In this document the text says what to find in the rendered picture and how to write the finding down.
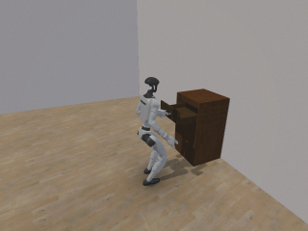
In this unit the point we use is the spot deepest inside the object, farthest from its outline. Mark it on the robot left hand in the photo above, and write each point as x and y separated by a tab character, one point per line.
161	113

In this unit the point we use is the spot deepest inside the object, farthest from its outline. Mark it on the robot right upper arm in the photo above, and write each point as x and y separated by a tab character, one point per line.
154	106

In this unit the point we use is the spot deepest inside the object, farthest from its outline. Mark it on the robot left upper arm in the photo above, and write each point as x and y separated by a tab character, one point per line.
138	110

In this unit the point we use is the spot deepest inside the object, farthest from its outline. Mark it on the left robot foot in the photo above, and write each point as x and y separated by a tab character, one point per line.
146	171

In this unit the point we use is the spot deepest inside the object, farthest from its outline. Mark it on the right robot forearm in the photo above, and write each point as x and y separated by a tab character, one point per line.
156	128

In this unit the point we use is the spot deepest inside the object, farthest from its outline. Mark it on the cabinet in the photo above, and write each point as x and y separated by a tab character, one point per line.
201	142

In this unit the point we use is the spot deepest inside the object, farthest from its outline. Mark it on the robot head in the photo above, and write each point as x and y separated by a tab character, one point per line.
151	81

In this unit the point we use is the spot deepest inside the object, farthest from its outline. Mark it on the drawer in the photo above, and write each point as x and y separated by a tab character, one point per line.
181	113

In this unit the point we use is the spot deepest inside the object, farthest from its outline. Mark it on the robot right hand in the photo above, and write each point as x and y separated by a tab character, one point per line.
171	140

